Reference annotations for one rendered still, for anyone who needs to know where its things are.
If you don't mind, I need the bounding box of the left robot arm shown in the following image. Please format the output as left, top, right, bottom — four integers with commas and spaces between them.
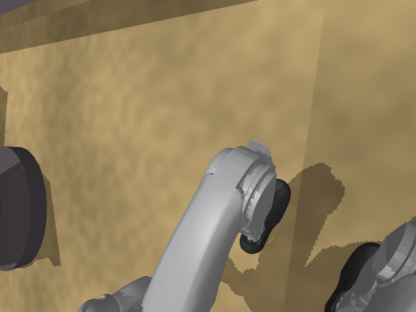
76, 294, 120, 312

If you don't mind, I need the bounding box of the left robot hand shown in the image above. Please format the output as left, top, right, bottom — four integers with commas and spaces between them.
112, 276, 152, 312

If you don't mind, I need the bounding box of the right robot foot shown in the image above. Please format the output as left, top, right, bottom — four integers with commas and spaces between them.
324, 242, 380, 312

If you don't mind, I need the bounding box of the left robot foot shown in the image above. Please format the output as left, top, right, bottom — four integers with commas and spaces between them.
240, 179, 291, 254

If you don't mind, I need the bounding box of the office chair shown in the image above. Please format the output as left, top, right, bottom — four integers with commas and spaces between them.
0, 146, 47, 271

